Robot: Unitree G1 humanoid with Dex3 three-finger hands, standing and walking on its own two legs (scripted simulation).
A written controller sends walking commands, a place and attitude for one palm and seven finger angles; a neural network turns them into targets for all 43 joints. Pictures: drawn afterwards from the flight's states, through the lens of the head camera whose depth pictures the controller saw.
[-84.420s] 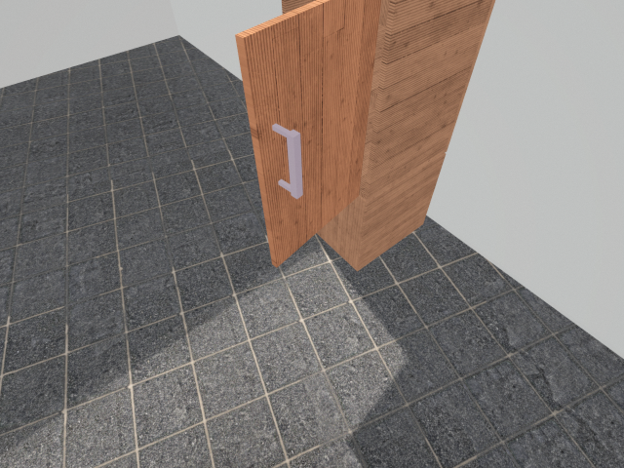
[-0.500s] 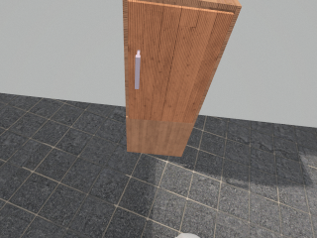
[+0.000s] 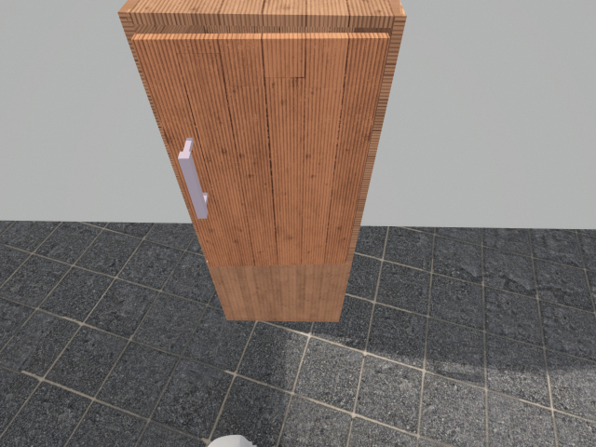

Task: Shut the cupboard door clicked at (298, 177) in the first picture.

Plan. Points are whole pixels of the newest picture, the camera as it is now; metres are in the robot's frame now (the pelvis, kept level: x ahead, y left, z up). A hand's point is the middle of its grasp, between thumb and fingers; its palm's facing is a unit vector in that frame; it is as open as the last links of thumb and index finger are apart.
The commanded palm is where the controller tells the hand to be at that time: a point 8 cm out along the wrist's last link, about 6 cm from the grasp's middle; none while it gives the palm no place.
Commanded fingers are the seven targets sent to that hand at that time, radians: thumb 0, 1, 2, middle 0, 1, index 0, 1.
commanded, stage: take the last steps up to it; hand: left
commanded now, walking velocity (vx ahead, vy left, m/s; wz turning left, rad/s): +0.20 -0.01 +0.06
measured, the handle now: (196, 180) +0.56 +0.20 +0.00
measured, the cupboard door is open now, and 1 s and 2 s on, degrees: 2 2 2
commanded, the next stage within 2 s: come to a stop and stand still in 0.10 s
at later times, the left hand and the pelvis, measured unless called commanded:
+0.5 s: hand out of the picture +0.13 +0.17 -0.18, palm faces +0.05 -0.97 -0.24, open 7.3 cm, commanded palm none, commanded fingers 0.00 0.90 0.90 -0.20 -0.30 -0.20 -0.30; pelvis +0.12 -0.03 -0.01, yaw +1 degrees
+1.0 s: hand out of the picture +0.12 +0.22 -0.17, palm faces +0.05 -0.96 -0.27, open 7.4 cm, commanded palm none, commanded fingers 0.00 0.90 0.90 -0.20 -0.30 -0.20 -0.30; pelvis +0.07 +0.02 -0.01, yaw +1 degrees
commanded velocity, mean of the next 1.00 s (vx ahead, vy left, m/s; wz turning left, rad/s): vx -0.08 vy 0.03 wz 0.00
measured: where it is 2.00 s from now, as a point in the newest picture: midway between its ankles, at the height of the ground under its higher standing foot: outside the picture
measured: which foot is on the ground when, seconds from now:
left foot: up 0.00-0.16, down 0.18-0.52, up 0.54-0.84, down 0.86-1.00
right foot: down 0.00-0.20, up 0.22-0.38, down 0.40-1.00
